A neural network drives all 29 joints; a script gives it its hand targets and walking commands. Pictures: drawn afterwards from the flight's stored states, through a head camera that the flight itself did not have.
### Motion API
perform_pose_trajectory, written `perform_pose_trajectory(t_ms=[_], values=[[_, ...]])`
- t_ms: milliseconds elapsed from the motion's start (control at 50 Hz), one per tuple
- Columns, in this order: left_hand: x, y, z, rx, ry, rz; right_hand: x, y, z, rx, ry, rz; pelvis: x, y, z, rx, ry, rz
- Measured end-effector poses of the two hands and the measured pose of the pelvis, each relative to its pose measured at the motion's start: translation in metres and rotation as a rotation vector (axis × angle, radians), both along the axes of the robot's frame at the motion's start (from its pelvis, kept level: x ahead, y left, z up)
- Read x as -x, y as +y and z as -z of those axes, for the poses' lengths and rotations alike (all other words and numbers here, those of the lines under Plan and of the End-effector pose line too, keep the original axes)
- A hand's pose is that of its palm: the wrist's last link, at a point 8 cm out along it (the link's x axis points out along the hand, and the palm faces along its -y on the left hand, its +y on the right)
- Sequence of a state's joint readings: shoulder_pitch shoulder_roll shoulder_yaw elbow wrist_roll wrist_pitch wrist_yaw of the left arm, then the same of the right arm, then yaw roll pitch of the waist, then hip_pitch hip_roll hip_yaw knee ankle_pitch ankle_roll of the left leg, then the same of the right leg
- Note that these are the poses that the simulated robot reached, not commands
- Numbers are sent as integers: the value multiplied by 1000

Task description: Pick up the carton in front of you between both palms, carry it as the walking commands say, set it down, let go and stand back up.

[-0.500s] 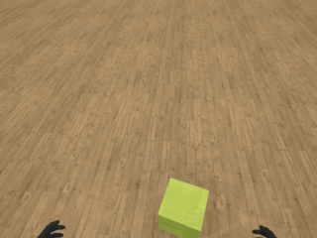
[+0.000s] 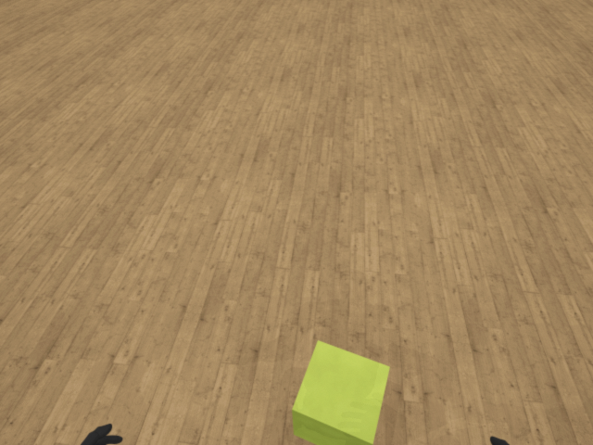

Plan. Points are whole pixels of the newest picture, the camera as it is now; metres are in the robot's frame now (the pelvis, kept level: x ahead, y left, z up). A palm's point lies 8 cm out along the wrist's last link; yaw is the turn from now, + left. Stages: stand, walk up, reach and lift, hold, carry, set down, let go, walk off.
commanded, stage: stand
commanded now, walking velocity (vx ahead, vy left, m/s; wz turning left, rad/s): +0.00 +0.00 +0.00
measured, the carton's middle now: (339, 402) +0.40 -0.10 -0.65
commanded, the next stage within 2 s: none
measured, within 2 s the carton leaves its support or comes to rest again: neither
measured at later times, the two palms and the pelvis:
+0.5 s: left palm out of the picture +0.08 +0.31 -0.09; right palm out of the picture +0.07 -0.30 -0.11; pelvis -0.02 +0.00 +0.01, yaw +0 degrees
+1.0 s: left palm out of the picture +0.07 +0.31 -0.09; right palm out of the picture +0.06 -0.30 -0.11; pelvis -0.03 +0.00 +0.01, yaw -1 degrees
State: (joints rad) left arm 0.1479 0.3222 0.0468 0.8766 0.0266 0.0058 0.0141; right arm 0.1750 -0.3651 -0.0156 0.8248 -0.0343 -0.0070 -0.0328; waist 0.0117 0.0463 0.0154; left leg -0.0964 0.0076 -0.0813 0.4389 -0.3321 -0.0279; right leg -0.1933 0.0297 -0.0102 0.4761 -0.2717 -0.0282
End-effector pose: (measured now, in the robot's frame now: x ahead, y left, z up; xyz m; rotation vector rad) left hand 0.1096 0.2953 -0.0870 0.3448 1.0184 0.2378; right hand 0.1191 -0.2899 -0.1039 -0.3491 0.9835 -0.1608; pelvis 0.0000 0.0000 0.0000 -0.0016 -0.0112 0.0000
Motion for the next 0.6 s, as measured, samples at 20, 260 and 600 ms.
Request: perform_pose_trajectory(t_ms=[20,260,600], values=[[1,1,0,-1,3,-2,2,-1,0,1,4,2,1,0,0,0,-1,0],[19,9,0,-7,37,-15,25,-5,2,9,52,18,10,2,-3,-2,-16,3],[35,14,1,-8,72,-13,51,-9,3,16,103,38,21,3,-6,-3,-30,8]])
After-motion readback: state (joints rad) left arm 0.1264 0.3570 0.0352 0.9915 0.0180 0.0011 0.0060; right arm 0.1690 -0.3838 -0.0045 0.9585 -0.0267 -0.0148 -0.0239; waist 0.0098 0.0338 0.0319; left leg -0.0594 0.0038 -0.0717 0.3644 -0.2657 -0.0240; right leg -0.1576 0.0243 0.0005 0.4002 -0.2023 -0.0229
